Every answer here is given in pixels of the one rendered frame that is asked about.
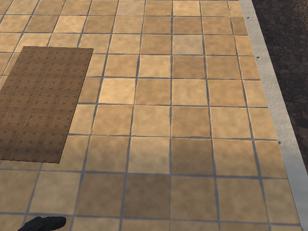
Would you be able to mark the left robot hand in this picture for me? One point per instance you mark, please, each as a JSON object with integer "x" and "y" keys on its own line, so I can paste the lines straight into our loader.
{"x": 44, "y": 224}

